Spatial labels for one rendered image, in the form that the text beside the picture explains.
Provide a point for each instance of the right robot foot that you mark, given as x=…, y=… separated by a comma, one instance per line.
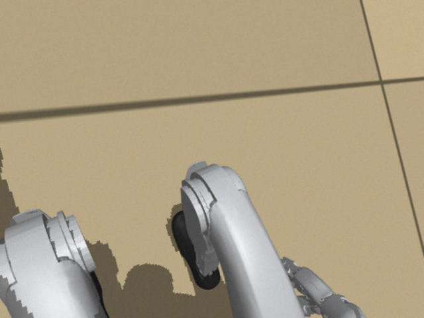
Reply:
x=187, y=250

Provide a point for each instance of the right robot hand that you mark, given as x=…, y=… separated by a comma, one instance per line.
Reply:
x=309, y=284

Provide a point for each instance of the left robot foot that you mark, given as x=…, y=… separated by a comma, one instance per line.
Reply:
x=99, y=290

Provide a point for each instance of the right robot arm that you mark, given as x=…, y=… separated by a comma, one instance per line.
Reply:
x=338, y=306

